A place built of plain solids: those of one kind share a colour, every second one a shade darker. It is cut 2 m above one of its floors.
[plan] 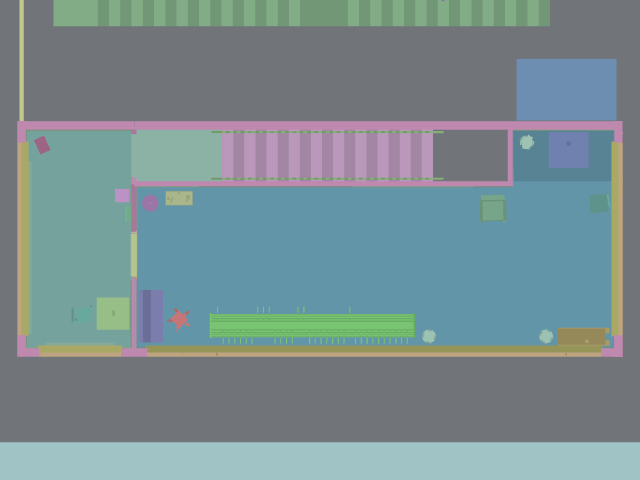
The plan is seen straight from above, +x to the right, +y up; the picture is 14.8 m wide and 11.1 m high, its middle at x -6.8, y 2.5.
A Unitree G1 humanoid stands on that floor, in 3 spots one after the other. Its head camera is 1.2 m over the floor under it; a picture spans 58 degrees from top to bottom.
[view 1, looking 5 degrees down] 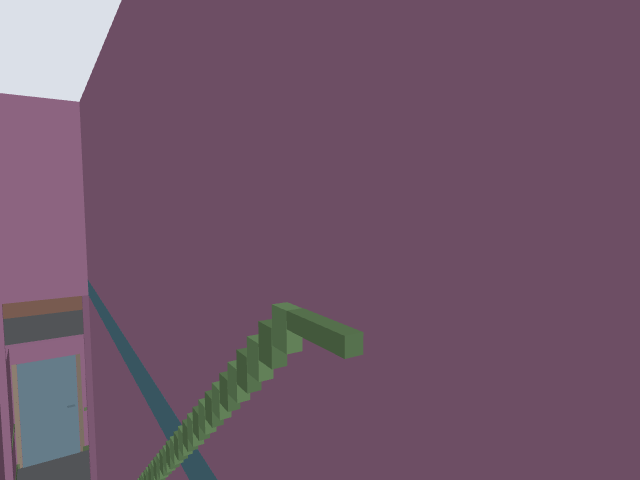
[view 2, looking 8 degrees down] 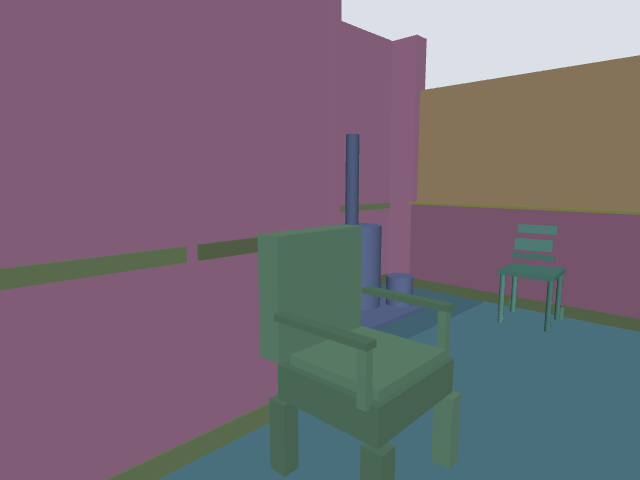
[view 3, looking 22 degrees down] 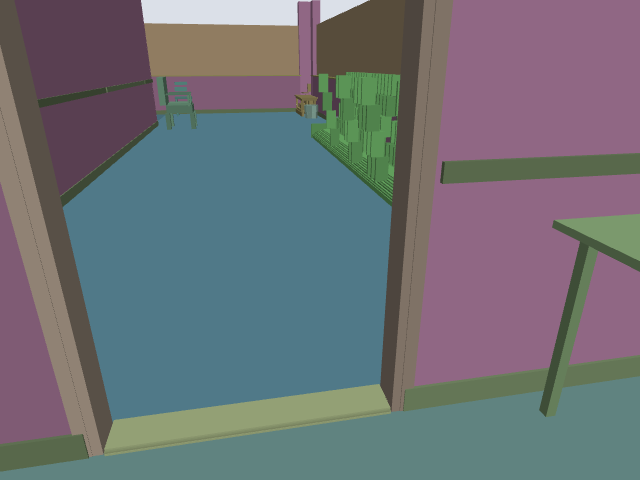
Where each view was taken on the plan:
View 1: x -10.01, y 4.46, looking -33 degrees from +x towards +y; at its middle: wall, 1.10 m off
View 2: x -4.15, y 2.15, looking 44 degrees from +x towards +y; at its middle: wood_armchair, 1.85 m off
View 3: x -12.35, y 2.15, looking -11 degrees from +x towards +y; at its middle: raised_floor_operating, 3.20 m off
